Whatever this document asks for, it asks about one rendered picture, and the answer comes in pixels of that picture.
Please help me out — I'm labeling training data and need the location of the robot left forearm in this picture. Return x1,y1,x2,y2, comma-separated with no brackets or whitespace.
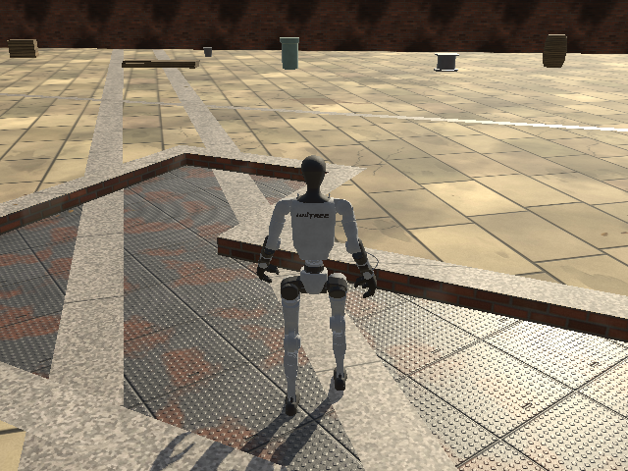
258,235,276,269

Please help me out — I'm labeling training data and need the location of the left robot upper arm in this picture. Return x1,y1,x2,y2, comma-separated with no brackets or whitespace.
265,197,293,250

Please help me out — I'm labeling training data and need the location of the robot right hand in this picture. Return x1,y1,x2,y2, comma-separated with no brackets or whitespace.
354,274,377,298

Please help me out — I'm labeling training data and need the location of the humanoid robot head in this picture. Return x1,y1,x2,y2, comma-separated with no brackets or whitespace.
296,155,331,203

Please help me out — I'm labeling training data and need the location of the humanoid robot torso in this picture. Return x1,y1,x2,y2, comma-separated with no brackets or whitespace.
290,193,337,294

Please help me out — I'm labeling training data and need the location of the right robot upper arm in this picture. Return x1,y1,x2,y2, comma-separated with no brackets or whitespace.
334,198,361,254

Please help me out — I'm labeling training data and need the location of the robot right forearm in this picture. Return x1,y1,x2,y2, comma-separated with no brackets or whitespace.
352,238,374,280

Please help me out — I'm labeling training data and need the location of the robot left hand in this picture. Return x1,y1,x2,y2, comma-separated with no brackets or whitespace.
256,264,280,283

